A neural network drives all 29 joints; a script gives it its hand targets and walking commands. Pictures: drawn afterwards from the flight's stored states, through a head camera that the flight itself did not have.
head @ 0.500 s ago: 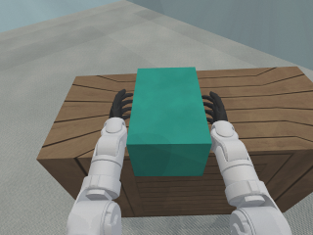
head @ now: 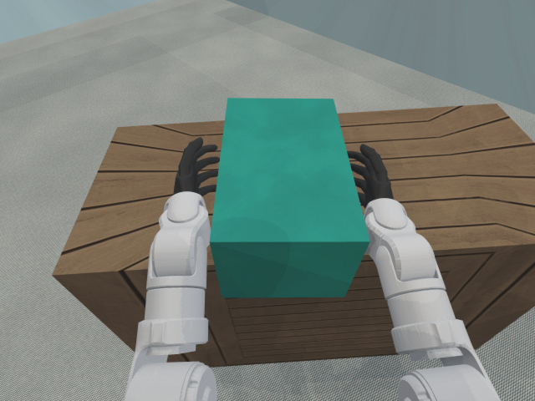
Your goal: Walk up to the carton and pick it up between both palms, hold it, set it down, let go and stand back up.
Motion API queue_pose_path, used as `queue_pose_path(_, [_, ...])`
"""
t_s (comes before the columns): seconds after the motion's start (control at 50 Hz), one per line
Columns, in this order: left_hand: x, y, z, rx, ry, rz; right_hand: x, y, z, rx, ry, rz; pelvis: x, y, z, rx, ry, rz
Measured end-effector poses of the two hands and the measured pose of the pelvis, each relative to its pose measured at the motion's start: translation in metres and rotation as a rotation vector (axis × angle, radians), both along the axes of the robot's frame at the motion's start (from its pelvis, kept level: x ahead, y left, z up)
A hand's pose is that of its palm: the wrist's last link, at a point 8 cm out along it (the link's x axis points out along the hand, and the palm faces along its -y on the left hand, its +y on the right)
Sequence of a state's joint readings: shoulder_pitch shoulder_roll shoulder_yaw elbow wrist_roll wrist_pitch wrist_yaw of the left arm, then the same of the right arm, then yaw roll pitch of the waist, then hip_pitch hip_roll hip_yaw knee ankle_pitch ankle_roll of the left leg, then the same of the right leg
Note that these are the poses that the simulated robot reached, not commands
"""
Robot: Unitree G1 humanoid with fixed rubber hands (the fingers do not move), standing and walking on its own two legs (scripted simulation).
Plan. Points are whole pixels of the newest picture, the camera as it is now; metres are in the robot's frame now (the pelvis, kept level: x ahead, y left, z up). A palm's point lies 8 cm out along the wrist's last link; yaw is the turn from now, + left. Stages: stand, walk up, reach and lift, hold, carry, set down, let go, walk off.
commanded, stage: reach and lift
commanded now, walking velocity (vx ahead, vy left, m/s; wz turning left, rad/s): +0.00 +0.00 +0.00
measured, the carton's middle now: (281, 190) +0.39 +0.00 +0.12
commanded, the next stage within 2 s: hold in 0.54 s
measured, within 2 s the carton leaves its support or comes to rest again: neither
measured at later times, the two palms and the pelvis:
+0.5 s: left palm (187, 186) +0.37 +0.13 +0.16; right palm (374, 199) +0.36 -0.13 +0.13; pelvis +0.01 +0.00 +0.00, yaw +0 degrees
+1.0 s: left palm (176, 179) +0.36 +0.14 +0.18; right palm (372, 190) +0.36 -0.12 +0.15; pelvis +0.00 +0.00 +0.00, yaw +0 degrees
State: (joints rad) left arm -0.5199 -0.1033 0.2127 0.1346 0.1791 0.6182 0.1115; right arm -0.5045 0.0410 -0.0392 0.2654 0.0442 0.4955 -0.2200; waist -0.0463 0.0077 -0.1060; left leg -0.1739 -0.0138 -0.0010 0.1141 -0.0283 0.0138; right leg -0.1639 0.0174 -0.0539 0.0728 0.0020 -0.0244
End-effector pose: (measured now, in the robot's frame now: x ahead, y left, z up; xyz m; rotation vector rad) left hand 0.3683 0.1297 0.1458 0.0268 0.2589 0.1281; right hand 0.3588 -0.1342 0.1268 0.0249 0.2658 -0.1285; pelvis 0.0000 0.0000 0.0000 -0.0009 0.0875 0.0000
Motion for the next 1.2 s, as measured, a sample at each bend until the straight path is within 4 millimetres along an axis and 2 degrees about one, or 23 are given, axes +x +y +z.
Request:
queue_pose_path(0.56, [0.002, 0.001, 0.014, -0.003, -0.005, -0.008, 0.001, 0.001, 0.000, 0.017, -0.010, 0.001, 0.009, 0.003, 0.001, 0.001, -0.063, -0.004])
queue_pose_path(0.78, [-0.011, 0.010, 0.030, 0.000, -0.019, 0.027, -0.002, 0.011, 0.016, 0.019, -0.026, 0.033, 0.008, 0.002, 0.001, 0.002, -0.108, -0.004])
queue_pose_path(0.92, [-0.011, 0.012, 0.037, -0.009, -0.019, 0.021, -0.002, 0.012, 0.021, 0.036, -0.027, 0.026, 0.005, 0.001, 0.001, 0.002, -0.125, 0.004])
queue_pose_path(1.2, [-0.005, 0.004, 0.030, -0.017, -0.009, 0.003, -0.002, 0.004, 0.012, 0.029, -0.020, 0.011, 0.002, 0.002, 0.001, 0.001, -0.110, -0.013])
